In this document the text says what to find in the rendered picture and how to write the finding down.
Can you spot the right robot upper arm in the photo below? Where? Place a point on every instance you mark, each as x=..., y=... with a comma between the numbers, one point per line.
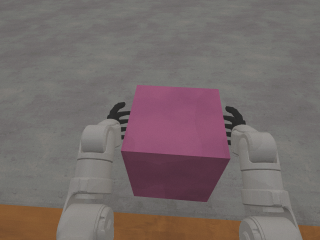
x=267, y=228

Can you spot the robot left forearm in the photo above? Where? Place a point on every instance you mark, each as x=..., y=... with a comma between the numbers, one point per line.
x=92, y=177

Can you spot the robot right forearm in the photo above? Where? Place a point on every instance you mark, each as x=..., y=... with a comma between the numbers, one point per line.
x=261, y=177

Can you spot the robot right hand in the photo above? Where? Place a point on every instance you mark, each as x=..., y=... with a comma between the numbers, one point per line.
x=236, y=120

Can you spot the left robot upper arm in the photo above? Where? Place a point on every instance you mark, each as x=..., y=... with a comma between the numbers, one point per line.
x=83, y=221

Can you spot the carton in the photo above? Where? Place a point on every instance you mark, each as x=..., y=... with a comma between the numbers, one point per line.
x=175, y=144

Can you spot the robot left hand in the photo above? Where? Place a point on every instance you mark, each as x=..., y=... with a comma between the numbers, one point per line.
x=114, y=114

